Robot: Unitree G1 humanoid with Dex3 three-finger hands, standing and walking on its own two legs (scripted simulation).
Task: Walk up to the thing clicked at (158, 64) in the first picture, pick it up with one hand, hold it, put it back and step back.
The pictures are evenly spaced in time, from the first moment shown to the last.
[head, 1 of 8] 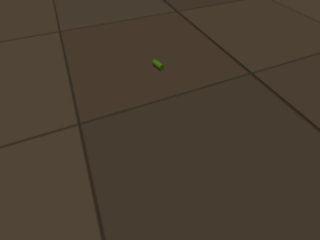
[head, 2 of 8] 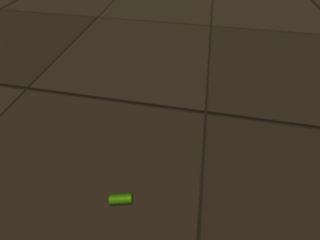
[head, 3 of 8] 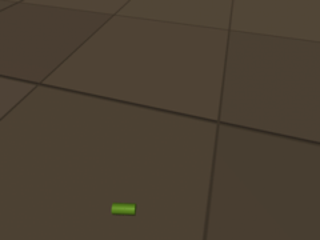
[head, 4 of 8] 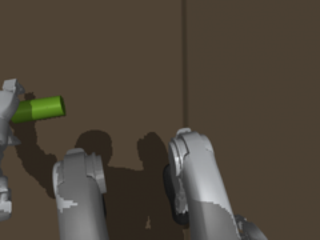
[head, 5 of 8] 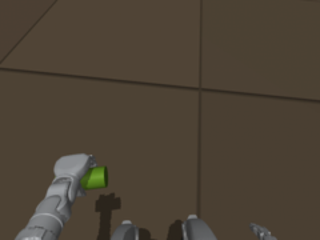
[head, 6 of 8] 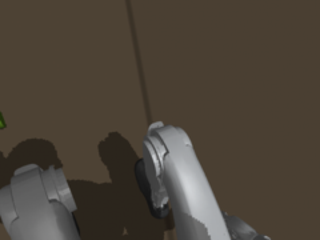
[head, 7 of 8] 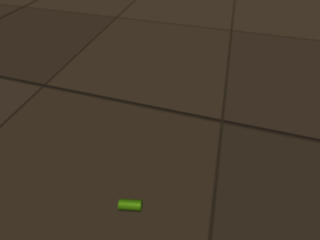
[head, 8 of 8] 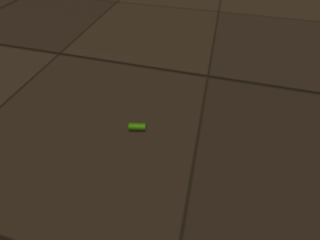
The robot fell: no
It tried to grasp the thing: yes
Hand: left
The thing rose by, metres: 0.66
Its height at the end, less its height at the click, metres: +0.00
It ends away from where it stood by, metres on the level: 0.01
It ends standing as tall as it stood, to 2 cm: yes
